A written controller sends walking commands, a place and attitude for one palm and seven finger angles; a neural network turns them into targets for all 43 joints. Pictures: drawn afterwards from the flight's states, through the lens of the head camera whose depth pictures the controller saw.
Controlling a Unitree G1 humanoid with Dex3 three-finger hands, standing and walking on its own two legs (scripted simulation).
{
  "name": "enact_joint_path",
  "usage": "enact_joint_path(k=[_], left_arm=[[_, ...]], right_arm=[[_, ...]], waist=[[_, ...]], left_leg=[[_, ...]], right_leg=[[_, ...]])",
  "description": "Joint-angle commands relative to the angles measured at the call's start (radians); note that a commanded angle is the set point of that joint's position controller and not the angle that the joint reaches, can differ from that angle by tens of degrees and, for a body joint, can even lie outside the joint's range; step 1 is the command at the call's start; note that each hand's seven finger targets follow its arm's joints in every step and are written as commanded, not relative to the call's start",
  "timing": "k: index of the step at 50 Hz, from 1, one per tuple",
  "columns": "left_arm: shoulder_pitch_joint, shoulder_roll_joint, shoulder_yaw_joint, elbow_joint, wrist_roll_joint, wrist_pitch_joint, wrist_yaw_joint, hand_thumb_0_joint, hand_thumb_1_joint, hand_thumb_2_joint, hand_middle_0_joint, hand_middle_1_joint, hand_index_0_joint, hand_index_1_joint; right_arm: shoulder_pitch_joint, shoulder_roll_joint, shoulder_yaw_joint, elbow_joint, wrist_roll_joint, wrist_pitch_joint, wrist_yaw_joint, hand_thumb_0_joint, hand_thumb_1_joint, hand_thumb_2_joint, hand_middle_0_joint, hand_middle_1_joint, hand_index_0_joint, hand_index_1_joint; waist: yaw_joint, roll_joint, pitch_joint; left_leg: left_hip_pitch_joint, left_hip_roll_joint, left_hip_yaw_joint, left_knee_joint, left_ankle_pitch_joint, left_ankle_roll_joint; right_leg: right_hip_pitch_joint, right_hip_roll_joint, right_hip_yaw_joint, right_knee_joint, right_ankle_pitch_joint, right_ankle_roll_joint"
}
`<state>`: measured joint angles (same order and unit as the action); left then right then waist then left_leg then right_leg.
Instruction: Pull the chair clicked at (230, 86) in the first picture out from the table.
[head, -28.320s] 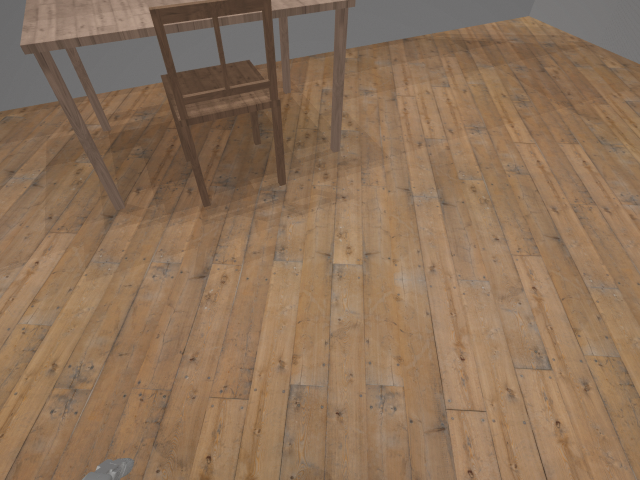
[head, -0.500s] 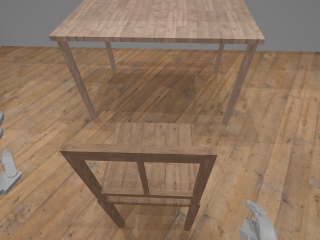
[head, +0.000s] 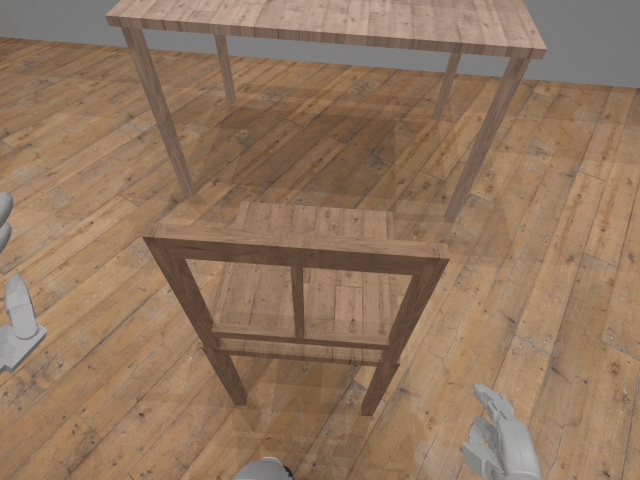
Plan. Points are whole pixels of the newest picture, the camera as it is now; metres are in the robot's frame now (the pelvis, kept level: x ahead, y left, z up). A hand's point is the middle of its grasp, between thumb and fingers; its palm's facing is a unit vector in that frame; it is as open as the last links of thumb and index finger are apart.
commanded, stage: step back with the hand held close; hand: left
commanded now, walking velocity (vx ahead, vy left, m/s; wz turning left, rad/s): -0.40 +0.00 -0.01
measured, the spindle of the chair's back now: (298, 302) +0.39 +0.07 -0.10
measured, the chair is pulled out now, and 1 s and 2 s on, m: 0.66 0.66 0.66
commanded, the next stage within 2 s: stop stepping back and stand still in 0.42 s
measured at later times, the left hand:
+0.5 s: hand (1, 389) +0.15 +0.26 +0.17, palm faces +0.38 -0.81 -0.45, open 7.4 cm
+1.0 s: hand out of the picture +0.08 +0.25 +0.17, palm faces +0.36 -0.82 -0.45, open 7.4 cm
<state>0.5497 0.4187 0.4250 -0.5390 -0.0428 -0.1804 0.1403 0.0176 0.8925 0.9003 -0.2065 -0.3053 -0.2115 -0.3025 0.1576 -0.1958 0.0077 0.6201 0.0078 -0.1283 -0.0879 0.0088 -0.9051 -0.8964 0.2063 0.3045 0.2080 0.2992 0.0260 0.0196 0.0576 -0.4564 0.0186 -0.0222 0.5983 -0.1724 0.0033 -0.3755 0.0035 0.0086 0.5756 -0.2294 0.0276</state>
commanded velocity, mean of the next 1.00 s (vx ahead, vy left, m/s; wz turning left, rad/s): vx -0.13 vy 0.03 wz -0.02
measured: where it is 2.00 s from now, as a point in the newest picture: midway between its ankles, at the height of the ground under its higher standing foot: outside the picture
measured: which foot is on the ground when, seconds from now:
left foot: down 0.00-0.18, up 0.20-0.30, down 0.32-0.64, up 0.66-0.80, down 0.82-1.00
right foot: down 0.00-0.32, up 0.34-0.58, down 0.60-1.00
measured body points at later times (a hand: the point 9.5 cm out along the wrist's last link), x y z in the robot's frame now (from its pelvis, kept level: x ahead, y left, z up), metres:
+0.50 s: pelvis -0.06 +0.00 +0.01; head -0.02 +0.03 +0.46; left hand +0.13 +0.30 +0.20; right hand +0.11 -0.22 -0.07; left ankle +0.01 +0.12 -0.73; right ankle -0.07 -0.14 -0.69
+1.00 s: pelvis -0.12 -0.01 +0.01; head -0.12 +0.02 +0.46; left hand +0.05 +0.29 +0.19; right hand +0.01 -0.27 -0.06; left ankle -0.09 +0.09 -0.73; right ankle -0.13 -0.16 -0.73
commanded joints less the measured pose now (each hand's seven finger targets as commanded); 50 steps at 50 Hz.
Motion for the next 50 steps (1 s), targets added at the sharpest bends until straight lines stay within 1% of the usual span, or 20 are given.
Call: enact_joint_path(k=[1, 5, 8, 10, 13, 14, 16, 17, 19, 22, 25, 27, 30, 32, 33, 35, 39, 43, 45, 50], left_arm=[[-0.015, 0.216, 0.184, -0.283, -0.007, -0.083, 0.025, 0.000, 0.900, 0.900, -0.200, -0.300, -0.200, -0.300], [-0.009, 0.220, 0.205, -0.244, -0.006, -0.101, 0.028, 0.000, 0.900, 0.900, -0.200, -0.300, -0.200, -0.300], [-0.029, 0.213, 0.181, -0.199, -0.011, -0.100, 0.040, 0.000, 0.900, 0.900, -0.200, -0.300, -0.200, -0.300], [-0.022, 0.191, 0.159, -0.140, -0.011, -0.079, 0.045, 0.000, 0.900, 0.900, -0.200, -0.300, -0.200, -0.300], [-0.046, 0.185, 0.154, -0.133, -0.002, -0.068, 0.039, 0.000, 0.900, 0.900, -0.200, -0.300, -0.200, -0.300], [-0.061, 0.208, 0.165, -0.135, 0.005, -0.072, 0.042, 0.000, 0.900, 0.900, -0.200, -0.300, -0.200, -0.300], [-0.039, 0.176, 0.152, -0.188, 0.016, -0.094, 0.041, 0.000, 0.900, 0.900, -0.200, -0.300, -0.200, -0.300], [-0.033, 0.171, 0.145, -0.203, 0.007, -0.098, 0.037, 0.000, 0.900, 0.900, -0.200, -0.300, -0.200, -0.300], [-0.006, 0.201, 0.170, -0.263, -0.010, -0.113, 0.029, 0.000, 0.900, 0.900, -0.200, -0.300, -0.200, -0.300], [-0.061, 0.196, 0.144, -0.395, -0.011, -0.127, 0.027, 0.000, 0.900, 0.900, -0.200, -0.300, -0.200, -0.300], [-0.017, 0.210, 0.164, -0.371, -0.023, -0.122, 0.022, 0.000, 0.900, 0.900, -0.200, -0.300, -0.200, -0.300], [0.041, 0.200, 0.181, -0.254, -0.031, -0.100, 0.014, 0.000, 0.900, 0.900, -0.200, -0.300, -0.200, -0.300], [0.077, 0.192, 0.179, -0.147, -0.033, -0.072, 0.002, 0.000, 0.900, 0.900, -0.200, -0.300, -0.200, -0.300], [0.026, 0.232, 0.190, -0.083, -0.040, -0.058, 0.007, 0.000, 0.900, 0.900, -0.200, -0.300, -0.200, -0.300], [0.010, 0.178, 0.123, -0.076, -0.042, -0.037, 0.004, 0.000, 0.900, 0.900, -0.200, -0.300, -0.200, -0.300], [0.049, 0.181, 0.146, -0.055, -0.036, -0.017, 0.018, 0.000, 0.900, 0.900, -0.200, -0.300, -0.200, -0.300], [-0.009, 0.201, 0.129, -0.098, -0.012, -0.038, 0.025, 0.000, 0.900, 0.900, -0.200, -0.300, -0.200, -0.300], [-0.003, 0.207, 0.124, -0.200, -0.006, -0.067, 0.018, 0.000, 0.900, 0.900, -0.200, -0.300, -0.200, -0.300], [-0.022, 0.214, 0.131, -0.250, 0.003, -0.078, 0.017, 0.000, 0.900, 0.900, -0.200, -0.300, -0.200, -0.300], [-0.012, 0.182, 0.123, -0.181, 0.003, -0.089, 0.023, 0.000, 0.900, 0.900, -0.200, -0.300, -0.200, -0.300]], right_arm=[[-0.074, -0.141, -0.060, -0.164, 0.000, -0.063, -0.024, 0.000, -0.900, -0.900, 0.200, 0.300, 0.200, 0.300], [-0.060, -0.125, -0.062, -0.161, 0.000, -0.070, -0.027, 0.000, -0.900, -0.900, 0.200, 0.300, 0.200, 0.300], [-0.027, -0.120, -0.072, -0.122, -0.006, -0.069, -0.015, 0.000, -0.900, -0.900, 0.200, 0.300, 0.200, 0.300], [-0.025, -0.102, -0.073, -0.096, -0.012, -0.047, -0.001, 0.000, -0.900, -0.900, 0.200, 0.300, 0.200, 0.300], [-0.058, -0.098, -0.063, -0.114, -0.004, -0.029, -0.001, 0.000, -0.900, -0.900, 0.200, 0.300, 0.200, 0.300], [-0.088, -0.118, -0.061, -0.120, 0.002, -0.028, -0.006, 0.000, -0.900, -0.900, 0.200, 0.300, 0.200, 0.300], [-0.079, -0.135, -0.070, -0.135, -0.010, -0.041, -0.018, 0.000, -0.900, -0.900, 0.200, 0.300, 0.200, 0.300], [-0.050, -0.112, -0.074, -0.123, -0.016, -0.052, -0.012, 0.000, -0.900, -0.900, 0.200, 0.300, 0.200, 0.300], [-0.043, -0.126, -0.088, -0.117, -0.024, -0.078, 0.000, 0.000, -0.900, -0.900, 0.200, 0.300, 0.200, 0.300], [-0.022, -0.130, -0.082, -0.093, -0.022, -0.108, 0.011, 0.000, -0.900, -0.900, 0.200, 0.300, 0.200, 0.300], [-0.024, -0.132, -0.071, -0.088, -0.021, -0.126, 0.015, 0.000, -0.900, -0.900, 0.200, 0.300, 0.200, 0.300], [-0.028, -0.135, -0.063, -0.089, -0.020, -0.116, 0.014, 0.000, -0.900, -0.900, 0.200, 0.300, 0.200, 0.300], [-0.023, -0.127, -0.055, -0.107, 0.003, -0.077, 0.019, 0.000, -0.900, -0.900, 0.200, 0.300, 0.200, 0.300], [-0.013, -0.103, -0.051, -0.104, 0.009, -0.055, 0.015, 0.000, -0.900, -0.900, 0.200, 0.300, 0.200, 0.300], [0.002, -0.116, -0.068, -0.106, 0.026, -0.045, 0.010, 0.000, -0.900, -0.900, 0.200, 0.300, 0.200, 0.300], [-0.032, -0.100, -0.054, -0.115, 0.028, -0.027, 0.011, 0.000, -0.900, -0.900, 0.200, 0.300, 0.200, 0.300], [-0.068, -0.111, -0.042, -0.129, 0.023, -0.034, -0.008, 0.000, -0.900, -0.900, 0.200, 0.300, 0.200, 0.300], [-0.025, -0.142, -0.061, -0.134, 0.023, -0.070, -0.007, 0.000, -0.900, -0.900, 0.200, 0.300, 0.200, 0.300], [-0.034, -0.124, -0.046, -0.130, 0.014, -0.076, -0.007, 0.000, -0.900, -0.900, 0.200, 0.300, 0.200, 0.300], [-0.004, -0.126, -0.051, -0.115, 0.018, -0.104, -0.005, 0.000, -0.900, -0.900, 0.200, 0.300, 0.200, 0.300]], waist=[[-0.012, 0.097, -0.216], [-0.016, 0.052, -0.167], [-0.028, -0.107, -0.158], [-0.030, -0.194, -0.199], [-0.041, -0.184, -0.145], [-0.038, -0.089, -0.095], [-0.036, 0.222, -0.121], [-0.037, 0.200, -0.171], [-0.029, 0.266, -0.253], [-0.018, 0.231, -0.255], [-0.011, 0.247, -0.272], [-0.013, 0.247, -0.244], [-0.025, 0.083, -0.206], [-0.053, -0.180, -0.174], [-0.061, -0.288, -0.177], [-0.058, -0.237, -0.210], [-0.055, -0.094, -0.084], [-0.031, -0.009, -0.132], [-0.033, 0.219, -0.111], [-0.035, 0.148, -0.103]], left_leg=[[-0.050, 0.148, -0.150, -0.209, -0.283, 0.071], [-0.114, 0.097, -0.115, -0.142, -0.429, 0.056], [0.095, -0.014, -0.026, 0.188, -0.306, -0.008], [0.150, -0.028, -0.002, 0.334, -0.208, -0.018], [0.134, 0.005, -0.028, 0.069, -0.189, 0.000], [0.116, 0.042, -0.070, -0.125, -0.143, 0.022], [0.030, 0.288, -0.314, -0.307, 0.123, 0.128], [0.091, 0.317, -0.303, -0.280, 0.338, 0.158], [0.111, 0.326, -0.271, -0.253, 0.314, 0.176], [0.272, 0.283, -0.171, -0.176, 0.574, 0.148], [0.303, 0.263, -0.177, -0.178, 0.495, 0.118], [0.243, 0.253, -0.169, -0.190, 0.264, 0.104], [0.180, 0.122, -0.053, -0.088, -0.169, 0.027], [0.142, 0.021, 0.038, 0.169, -0.241, -0.022], [0.137, -0.014, 0.010, 0.291, -0.185, -0.026], [0.097, -0.002, 0.000, 0.268, -0.179, -0.012], [0.166, 0.025, 0.000, -0.167, -0.105, 0.032], [0.236, 0.093, -0.065, -0.212, 0.152, 0.053], [0.199, 0.106, -0.106, -0.286, 0.070, 0.057], [0.135, 0.099, -0.101, -0.301, -0.169, 0.046]], right_leg=[[0.171, -0.046, 0.054, 0.008, -0.022, -0.031], [0.119, -0.080, 0.129, -0.069, -0.146, -0.058], [-0.135, -0.248, 0.285, -0.297, -0.225, -0.158], [-0.121, -0.330, 0.276, -0.316, -0.022, -0.204], [-0.053, -0.250, 0.137, -0.207, 0.124, -0.133], [-0.059, -0.181, 0.096, -0.131, 0.048, -0.088], [-0.005, -0.011, -0.001, 0.222, -0.105, -0.010], [-0.034, 0.000, 0.038, 0.353, -0.244, -0.012], [-0.033, -0.002, 0.069, 0.484, -0.303, -0.011], [-0.038, -0.020, 0.032, 0.295, -0.232, -0.013], [0.044, -0.012, -0.002, 0.092, -0.158, -0.028], [0.108, -0.019, -0.014, -0.038, -0.131, -0.017], [0.185, -0.059, -0.032, -0.301, 0.028, -0.027], [0.062, -0.279, 0.183, -0.361, 0.079, -0.125], [0.061, -0.306, 0.199, -0.333, 0.137, -0.165], [0.138, -0.305, 0.135, -0.252, 0.294, -0.163], [0.120, -0.190, 0.036, -0.199, 0.058, -0.058], [0.213, -0.106, 0.032, -0.175, 0.158, -0.024], [0.216, -0.078, -0.026, -0.141, 0.041, -0.013], [0.258, -0.062, -0.022, -0.198, -0.007, -0.017]])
